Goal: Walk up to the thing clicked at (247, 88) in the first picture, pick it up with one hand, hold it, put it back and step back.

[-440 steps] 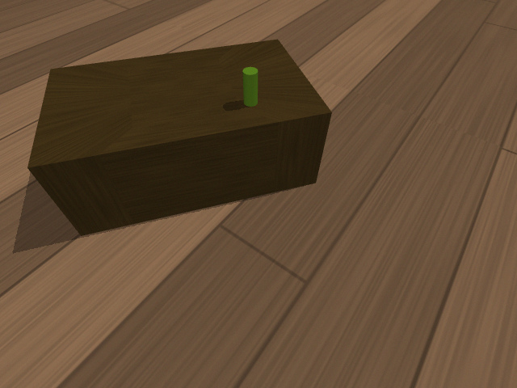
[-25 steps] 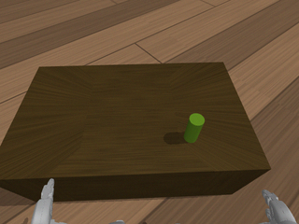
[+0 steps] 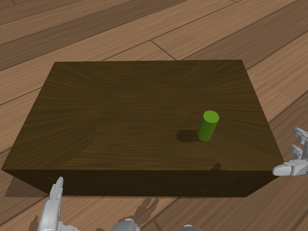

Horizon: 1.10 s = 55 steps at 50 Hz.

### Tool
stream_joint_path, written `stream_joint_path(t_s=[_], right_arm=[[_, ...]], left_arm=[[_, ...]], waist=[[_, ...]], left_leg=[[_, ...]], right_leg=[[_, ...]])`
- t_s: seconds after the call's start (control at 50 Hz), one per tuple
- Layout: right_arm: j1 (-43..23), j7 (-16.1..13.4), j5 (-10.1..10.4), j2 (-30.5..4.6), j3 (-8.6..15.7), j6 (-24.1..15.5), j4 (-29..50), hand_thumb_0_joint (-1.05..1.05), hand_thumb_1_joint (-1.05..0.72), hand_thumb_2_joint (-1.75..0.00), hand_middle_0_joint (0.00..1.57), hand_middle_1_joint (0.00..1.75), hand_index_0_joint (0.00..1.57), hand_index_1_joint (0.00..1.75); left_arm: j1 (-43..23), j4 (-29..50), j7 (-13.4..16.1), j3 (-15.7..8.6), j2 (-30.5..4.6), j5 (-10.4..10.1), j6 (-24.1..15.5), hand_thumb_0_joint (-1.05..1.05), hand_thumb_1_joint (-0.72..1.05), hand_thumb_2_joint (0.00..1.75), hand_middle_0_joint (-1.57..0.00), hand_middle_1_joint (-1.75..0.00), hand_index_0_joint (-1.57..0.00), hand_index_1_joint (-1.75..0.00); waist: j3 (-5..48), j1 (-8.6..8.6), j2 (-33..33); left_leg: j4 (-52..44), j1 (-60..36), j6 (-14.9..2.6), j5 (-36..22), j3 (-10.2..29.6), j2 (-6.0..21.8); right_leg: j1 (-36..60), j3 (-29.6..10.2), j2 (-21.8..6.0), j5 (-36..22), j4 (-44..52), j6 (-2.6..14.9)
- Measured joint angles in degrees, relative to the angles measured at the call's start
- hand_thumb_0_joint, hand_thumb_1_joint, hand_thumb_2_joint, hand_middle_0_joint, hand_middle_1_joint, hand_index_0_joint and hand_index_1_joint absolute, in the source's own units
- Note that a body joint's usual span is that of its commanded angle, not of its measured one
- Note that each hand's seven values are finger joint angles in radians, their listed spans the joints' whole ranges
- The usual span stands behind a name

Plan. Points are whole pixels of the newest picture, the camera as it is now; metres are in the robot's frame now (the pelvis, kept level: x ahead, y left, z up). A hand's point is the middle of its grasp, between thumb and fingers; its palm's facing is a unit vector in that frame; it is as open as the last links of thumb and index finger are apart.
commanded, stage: go down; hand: right
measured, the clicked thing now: (207, 126) +0.53 -0.19 -0.21
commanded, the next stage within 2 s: approach in 1.26 s
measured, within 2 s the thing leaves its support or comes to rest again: neither
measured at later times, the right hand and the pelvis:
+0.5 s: hand (295, 122) +0.39 -0.35 +0.04, palm faces +0.17 +0.98 -0.10, open 17.3 cm; pelvis +0.00 -0.01 +0.00, yaw +1 degrees
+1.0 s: hand (301, 106) +0.43 -0.37 +0.07, palm faces +0.19 +0.98 -0.05, open 17.3 cm; pelvis +0.00 -0.01 -0.01, yaw +2 degrees
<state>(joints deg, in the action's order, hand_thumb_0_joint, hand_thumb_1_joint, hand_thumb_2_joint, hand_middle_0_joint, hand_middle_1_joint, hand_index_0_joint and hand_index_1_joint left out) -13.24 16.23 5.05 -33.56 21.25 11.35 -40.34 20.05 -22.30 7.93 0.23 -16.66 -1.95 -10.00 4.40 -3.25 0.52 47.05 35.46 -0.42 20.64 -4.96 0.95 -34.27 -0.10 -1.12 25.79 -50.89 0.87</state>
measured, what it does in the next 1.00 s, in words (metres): stands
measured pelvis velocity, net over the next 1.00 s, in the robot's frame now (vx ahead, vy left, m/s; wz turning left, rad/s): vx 0.00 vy -0.01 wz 0.03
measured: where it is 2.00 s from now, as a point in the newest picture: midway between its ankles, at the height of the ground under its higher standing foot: outside the picture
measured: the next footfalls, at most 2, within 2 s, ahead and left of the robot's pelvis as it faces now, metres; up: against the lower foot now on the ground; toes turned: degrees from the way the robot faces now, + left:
none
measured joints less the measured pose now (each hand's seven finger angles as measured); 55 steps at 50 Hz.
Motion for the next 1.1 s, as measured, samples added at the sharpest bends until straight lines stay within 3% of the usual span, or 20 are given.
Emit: stream_joint_path(t_s=[0.08, 0.18, 0.26, 0.48, 0.82, 1.1], right_arm=[[-5.3, 2.9, 0.5, -1.5, 1.8, -3.6, -6.8, -0.01, 0.49, -0.02, 0.06, 0.05, 0.06, 0.05], [-9.2, 3.6, 0.3, -3.5, 4.4, -8.5, -13.3, -0.01, 0.49, -0.01, 0.07, 0.05, 0.06, 0.05], [-11.9, 4.6, 0.8, -5.0, 6.2, -12.1, -16.6, -0.01, 0.49, -0.01, 0.07, 0.05, 0.06, 0.05], [-18.2, 8.0, 0.8, -9.2, 6.8, -18.5, -24.3, -0.02, 0.48, 0.0, 0.07, 0.04, 0.06, 0.04], [-25.0, 10.4, 0.3, -14.8, 12.1, -23.0, -31.2, -0.02, 0.47, 0.0, 0.08, 0.04, 0.07, 0.04], [-28.9, 12.0, 0.1, -18.0, 12.5, -24.2, -33.9, -0.02, 0.49, -0.01, 0.07, 0.04, 0.06, 0.05]], left_arm=[[-0.2, -1.6, -0.8, 1.4, 0.9, 0.6, -0.8, -0.01, -0.52, 0.04, -0.06, -0.05, -0.06, -0.05], [-0.8, -2.0, -1.2, 0.3, 0.8, 0.9, -0.1, -0.01, -0.52, 0.05, -0.06, -0.05, -0.06, -0.05], [-1.3, -1.8, -0.9, 1.5, 0.5, 0.6, 0.0, -0.01, -0.52, 0.05, -0.06, -0.05, -0.06, -0.05], [-3.6, -3.2, -1.9, 1.8, 1.1, 1.6, -0.3, -0.01, -0.52, 0.05, -0.06, -0.06, -0.06, -0.06], [-3.0, 0.0, -3.5, 1.9, 0.7, 2.0, 0.8, -0.01, -0.52, 0.05, -0.06, -0.06, -0.06, -0.05], [-3.2, 1.5, -4.3, 2.2, 0.9, 2.3, 1.0, -0.01, -0.52, 0.05, -0.06, -0.06, -0.06, -0.05]], waist=[[-0.2, -0.65, -0.3], [-1.2, -1.01, -0.2], [-1.5, -0.76, -1.0], [0.3, -1.73, -1.8], [1.1, -4.3, -1.8], [1.7, -5.53, -1.7]], left_leg=[[-1.1, 0.4, 0.06, -1.0, 0.7, -0.3], [-1.9, 0.9, 0.22, -1.8, 1.3, -0.6], [-2.5, 1.2, 0.3, -2.2, 1.4, -0.6], [-2.7, 3.5, 0.29, -2.2, 0.6, -0.9], [-1.4, 7.3, 0.22, -1.9, 0.2, -1.4], [0.2, 10.2, 0.23, -1.7, -0.2, -1.5]], right_leg=[[-0.2, 0.7, -0.2, -0.7, 1.0, 0.13], [-0.6, 1.3, -0.5, -1.0, 1.4, 0.39], [-0.9, 1.4, -0.5, -1.3, 1.9, 0.47], [-4.0, 0.6, -0.8, -0.8, 0.9, 0.33], [-8.3, 0.2, -1.4, 0.0, -1.4, 0.32], [-11.6, -0.4, -1.5, 0.5, -3.6, 0.39]])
